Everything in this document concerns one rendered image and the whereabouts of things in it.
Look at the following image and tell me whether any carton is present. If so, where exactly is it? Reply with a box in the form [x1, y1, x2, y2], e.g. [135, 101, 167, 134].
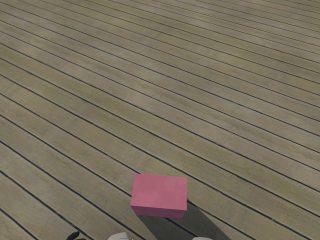
[130, 173, 187, 219]

